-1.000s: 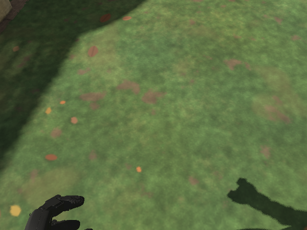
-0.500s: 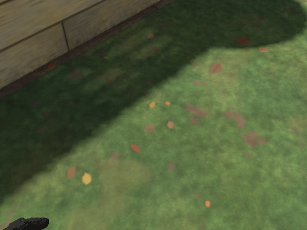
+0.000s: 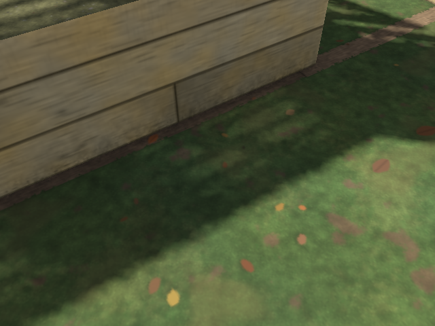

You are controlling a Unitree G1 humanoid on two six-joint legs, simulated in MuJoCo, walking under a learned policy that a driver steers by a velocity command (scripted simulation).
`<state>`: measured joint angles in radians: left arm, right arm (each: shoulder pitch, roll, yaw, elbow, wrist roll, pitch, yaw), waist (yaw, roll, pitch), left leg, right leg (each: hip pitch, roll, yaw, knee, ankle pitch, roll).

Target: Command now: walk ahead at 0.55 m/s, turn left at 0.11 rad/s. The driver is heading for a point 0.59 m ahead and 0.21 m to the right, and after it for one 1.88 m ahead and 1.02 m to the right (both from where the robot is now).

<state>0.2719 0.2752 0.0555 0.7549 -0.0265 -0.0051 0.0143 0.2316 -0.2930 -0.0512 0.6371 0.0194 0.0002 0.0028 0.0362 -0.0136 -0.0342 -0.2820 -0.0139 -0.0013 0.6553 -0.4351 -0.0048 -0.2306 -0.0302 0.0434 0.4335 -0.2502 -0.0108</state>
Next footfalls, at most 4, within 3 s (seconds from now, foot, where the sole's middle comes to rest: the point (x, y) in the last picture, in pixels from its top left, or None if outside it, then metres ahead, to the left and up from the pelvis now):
0.06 left None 0.00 0.12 -0.78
0.48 right None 0.41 -0.11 -0.78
0.90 left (263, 228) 0.88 -0.10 -0.78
1.36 right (379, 199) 1.03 -0.54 -0.78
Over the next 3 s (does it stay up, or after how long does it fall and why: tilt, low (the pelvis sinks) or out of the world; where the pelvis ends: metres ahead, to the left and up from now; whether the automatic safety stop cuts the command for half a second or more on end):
stays up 2.12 -1.14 -0.02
